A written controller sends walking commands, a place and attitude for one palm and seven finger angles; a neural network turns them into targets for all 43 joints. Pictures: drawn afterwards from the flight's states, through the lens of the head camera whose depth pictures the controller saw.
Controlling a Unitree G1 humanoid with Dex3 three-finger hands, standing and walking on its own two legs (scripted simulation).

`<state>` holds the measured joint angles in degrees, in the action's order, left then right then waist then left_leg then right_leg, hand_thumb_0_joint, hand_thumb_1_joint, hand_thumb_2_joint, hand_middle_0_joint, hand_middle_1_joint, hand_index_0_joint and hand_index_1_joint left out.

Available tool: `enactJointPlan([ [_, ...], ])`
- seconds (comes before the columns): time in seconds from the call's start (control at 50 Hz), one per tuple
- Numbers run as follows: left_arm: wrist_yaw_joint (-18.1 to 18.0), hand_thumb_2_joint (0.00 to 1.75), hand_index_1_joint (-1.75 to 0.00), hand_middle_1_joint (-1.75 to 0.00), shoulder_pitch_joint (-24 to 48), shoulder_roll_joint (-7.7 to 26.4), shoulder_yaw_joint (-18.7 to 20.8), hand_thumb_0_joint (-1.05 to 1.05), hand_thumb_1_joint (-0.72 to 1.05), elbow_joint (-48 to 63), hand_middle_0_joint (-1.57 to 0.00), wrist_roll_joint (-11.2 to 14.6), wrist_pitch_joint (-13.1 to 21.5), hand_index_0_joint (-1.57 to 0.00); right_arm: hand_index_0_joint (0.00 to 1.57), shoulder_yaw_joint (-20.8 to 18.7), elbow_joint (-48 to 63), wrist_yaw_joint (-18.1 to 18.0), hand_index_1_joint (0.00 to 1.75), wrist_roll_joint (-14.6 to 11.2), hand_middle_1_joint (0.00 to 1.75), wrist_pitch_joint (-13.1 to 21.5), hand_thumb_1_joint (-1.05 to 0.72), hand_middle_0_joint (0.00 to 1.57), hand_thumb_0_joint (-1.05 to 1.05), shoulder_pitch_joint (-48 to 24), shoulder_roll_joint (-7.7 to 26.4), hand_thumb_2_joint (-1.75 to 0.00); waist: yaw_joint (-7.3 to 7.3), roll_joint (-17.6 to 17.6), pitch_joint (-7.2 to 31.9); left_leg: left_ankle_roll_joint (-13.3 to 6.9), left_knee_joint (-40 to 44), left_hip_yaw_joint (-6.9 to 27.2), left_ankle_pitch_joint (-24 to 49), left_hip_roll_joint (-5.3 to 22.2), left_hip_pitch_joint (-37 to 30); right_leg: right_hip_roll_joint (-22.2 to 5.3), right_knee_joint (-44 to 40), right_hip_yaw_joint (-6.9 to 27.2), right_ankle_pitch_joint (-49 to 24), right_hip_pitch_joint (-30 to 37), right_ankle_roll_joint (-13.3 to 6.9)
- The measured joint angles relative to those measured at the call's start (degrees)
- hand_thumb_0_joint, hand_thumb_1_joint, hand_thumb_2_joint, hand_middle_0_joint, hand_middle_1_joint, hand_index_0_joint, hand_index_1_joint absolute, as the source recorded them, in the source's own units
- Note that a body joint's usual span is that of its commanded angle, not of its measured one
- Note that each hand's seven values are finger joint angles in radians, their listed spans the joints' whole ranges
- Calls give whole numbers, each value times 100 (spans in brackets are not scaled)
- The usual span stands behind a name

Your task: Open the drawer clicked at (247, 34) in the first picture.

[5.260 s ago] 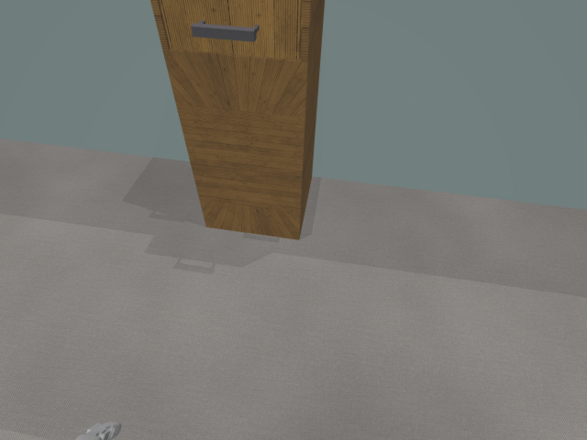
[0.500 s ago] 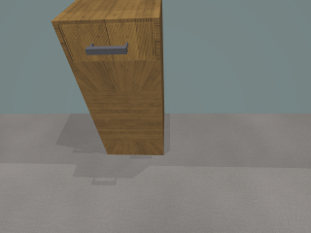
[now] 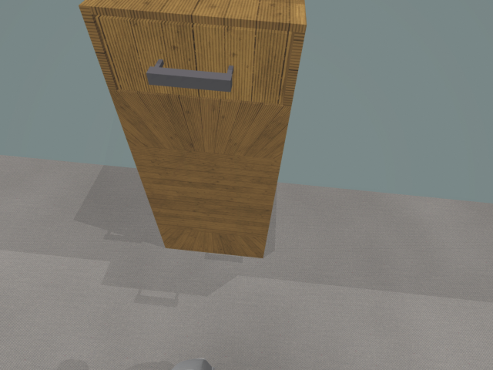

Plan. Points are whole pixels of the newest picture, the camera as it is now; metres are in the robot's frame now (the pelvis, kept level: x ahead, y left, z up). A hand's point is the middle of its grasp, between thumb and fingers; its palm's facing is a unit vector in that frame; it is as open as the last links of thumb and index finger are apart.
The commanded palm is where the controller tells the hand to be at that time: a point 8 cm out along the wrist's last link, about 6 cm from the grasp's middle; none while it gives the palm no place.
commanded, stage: take the last steps up to it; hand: left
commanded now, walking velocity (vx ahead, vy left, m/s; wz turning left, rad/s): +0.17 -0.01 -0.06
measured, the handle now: (192, 73) +0.63 +0.18 +0.14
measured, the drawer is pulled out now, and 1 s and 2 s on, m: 0.00 0.00 0.00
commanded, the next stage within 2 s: come to a stop and stand still in 0.06 s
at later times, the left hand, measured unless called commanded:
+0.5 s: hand (170, 347) +0.18 +0.16 -0.15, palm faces +0.04 -0.97 -0.22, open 7.3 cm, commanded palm none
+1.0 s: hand out of the picture +0.04 +0.22 -0.15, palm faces +0.04 -0.98 -0.19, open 7.4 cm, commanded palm none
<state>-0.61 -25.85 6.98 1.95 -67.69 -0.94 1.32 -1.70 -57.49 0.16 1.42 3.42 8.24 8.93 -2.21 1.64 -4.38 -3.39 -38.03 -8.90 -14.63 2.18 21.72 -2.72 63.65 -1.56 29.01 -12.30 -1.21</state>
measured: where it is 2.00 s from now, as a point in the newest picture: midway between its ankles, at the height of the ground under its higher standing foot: outside the picture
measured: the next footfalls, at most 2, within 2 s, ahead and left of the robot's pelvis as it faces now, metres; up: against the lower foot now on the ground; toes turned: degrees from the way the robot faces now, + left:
right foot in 0.32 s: +0.19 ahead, -0.12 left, +0.00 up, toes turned -6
left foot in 0.68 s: +0.07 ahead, +0.10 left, +0.00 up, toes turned +5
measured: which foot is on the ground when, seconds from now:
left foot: down 0.00-0.40, up 0.42-0.66, down 0.68-1.00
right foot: up 0.00-0.30, down 0.32-0.70, up 0.72-1.00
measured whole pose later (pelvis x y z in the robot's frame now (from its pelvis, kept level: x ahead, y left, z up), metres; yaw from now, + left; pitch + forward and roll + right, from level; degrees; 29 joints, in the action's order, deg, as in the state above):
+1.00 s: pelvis +0.05 +0.03 +0.03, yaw +0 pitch +1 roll +0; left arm 0.1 -17.0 12.8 3.8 -63.6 -1.5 -3.5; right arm -1.0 -61.0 -2.7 1.9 1.0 17.8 6.8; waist 0.8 2.9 0.0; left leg -1.0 -18.9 -4.7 -12.2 1.0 7.4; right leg -1.4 50.6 -0.2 20.6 -20.5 3.0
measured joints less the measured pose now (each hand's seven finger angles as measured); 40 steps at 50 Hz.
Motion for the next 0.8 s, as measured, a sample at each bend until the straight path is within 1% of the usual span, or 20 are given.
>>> enactJointPlan([
  [0.02,11,89,-29,-30,110,41,27,1,91,50,-20,-11,-9,-20,20,15,-22,-26,30,-5,30,1,-91,20,0,42,-36,-90,12,23,17,17,164,-46,8,-35,-162,-31,399,-26,-216,-341,-13],
  [0.06,32,89,-29,-30,365,117,76,1,91,194,-20,-41,-14,-20,20,-46,-51,-130,30,-52,30,53,-93,20,-1,156,-70,-90,59,59,61,27,558,-104,115,-132,-470,-125,599,-98,-592,-894,6],
  [0.1,33,89,-29,-30,611,167,111,1,91,385,-19,-59,-22,-20,21,-50,-111,-159,30,-50,30,68,-95,20,-1,285,-14,-90,91,60,140,-13,899,-129,195,-208,-719,-201,331,-167,-779,-1274,46],
  [0.16,34,89,-29,-30,923,192,144,1,91,662,-19,-79,-48,-20,20,-31,-237,-130,30,-29,30,-1,-95,20,-1,506,37,-90,109,32,278,-22,1251,-153,235,-285,-1000,-290,-369,-241,-993,-1554,108],
  [0.24,-26,89,-29,-30,1235,267,153,1,93,848,-19,-85,-94,-20,20,10,-383,-118,30,4,30,-103,-93,20,-1,752,-5,-90,212,-28,336,35,1392,-127,140,-318,-1231,-307,-1610,-248,-1201,-1386,198],
  [0.3,-57,90,-29,-30,1370,305,97,1,93,903,-19,-65,-65,-19,20,55,-508,-134,30,-1,30,-185,-92,20,0,874,-103,-90,275,-27,302,145,1142,-103,-108,-294,-1272,-244,-2784,-214,-1752,-872,256],
  [0.32,-68,90,-29,-30,1384,313,77,1,93,900,-19,-64,-40,-19,20,65,-557,-134,30,-19,30,-214,-92,20,0,900,-140,-90,268,-7,302,195,996,-123,-232,-280,-1256,-222,-3067,-191,-1902,-711,191],
  [0.34,-83,90,-29,-30,1414,273,53,1,93,864,-19,-63,-30,-19,20,63,-605,-129,30,-45,30,-257,-92,20,0,879,-144,-90,272,-84,284,244,878,-125,-341,-193,-1243,-139,-3077,-202,-1806,-681,105],
  [0.36,-82,90,-29,-30,1442,228,13,1,93,845,-19,-57,-40,-19,20,51,-611,-121,30,-69,30,-299,-91,20,0,866,-142,-90,327,-170,264,289,830,-81,-351,-124,-1229,-76,-3054,-245,-1707,-669,37],
  [0.4,-80,90,-29,-30,1526,157,-34,1,92,849,-19,-39,-70,-20,20,20,-574,-118,30,-92,30,-367,-91,20,0,855,-149,-90,441,-275,215,351,727,45,-408,-59,-1141,-35,-3039,-367,-1598,-667,-41],
  [0.42,-91,89,-29,-30,1585,133,-37,1,92,869,-19,-31,-83,-20,20,6,-557,-120,30,-94,30,-407,-91,20,0,841,-153,-90,462,-303,178,388,552,115,-568,-36,-1049,-26,-3049,-424,-1587,-672,-63],
  [0.46,-120,89,-29,-30,1729,92,-21,0,92,929,-20,-34,-110,-20,20,-32,-524,-130,30,-96,30,-501,-91,20,0,780,-152,-90,433,-315,75,438,-128,284,-1111,-37,-771,-25,-3101,-506,-1631,-684,-102],
  [0.5,-154,89,-30,-30,1868,62,17,0,92,1004,-20,-53,-139,-20,20,-71,-485,-142,30,-100,30,-591,-91,20,0,677,-123,-90,359,-283,-40,472,-923,470,-1503,-102,-462,-53,-3189,-544,-1728,-703,-106],
  [0.56,-172,89,-30,-30,1995,62,67,0,92,1099,-20,-92,-203,-20,20,-135,-380,-142,30,-106,30,-676,-91,20,0,489,-34,-90,274,-213,-160,521,-1466,639,-1690,-162,-204,-117,-3350,-551,-1918,-752,-53],
  [0.62,-165,89,-30,-30,2019,133,106,0,92,1140,-20,-121,-276,-20,20,-168,-223,-126,30,-99,30,-650,-91,20,0,353,57,-90,253,-125,-171,551,-1018,679,-1462,-122,-285,-194,-3424,-540,-2080,-860,39],
  [0.68,-138,89,-30,-30,1933,241,140,0,91,1118,-20,-99,-343,-20,20,-161,-86,-110,30,-83,30,-521,-91,20,0,348,140,-90,255,-70,-72,517,296,661,-671,-45,-774,-233,-3237,-504,-2107,-1050,172],
  [0.7,-126,89,-30,-30,1900,304,154,1,91,1088,-20,-69,-377,-20,20,-161,-89,-117,30,-61,30,-471,-91,20,0,353,119,-90,259,24,-48,453,418,619,-537,-99,-817,-279,-3067,-433,-1981,-1133,203],
  [0.72,-119,89,-30,-30,1850,361,172,1,91,1040,-20,-46,-420,-20,20,-143,-92,-122,30,-33,30,-452,-91,20,0,380,79,-90,247,112,-12,368,402,571,-508,-150,-828,-260,-2882,-291,-1567,-1187,224],
  [0.76,-93,89,-29,-30,1688,427,192,1,91,925,-20,-37,-485,-20,20,-68,-112,-130,30,24,30,-446,-91,20,0,502,18,-90,248,144,162,243,565,547,-443,-162,-909,-89,-2423,-40,-980,-1246,223],
  [0.8,-38,89,-29,-30,1516,464,206,1,91,807,-20,-59,-507,-20,20,-4,-175,-156,30,53,30,-434,-91,20,0,634,-41,-90,250,101,354,200,923,577,-267,-151,-1039,81,-1816,144,-926,-1266,234],
])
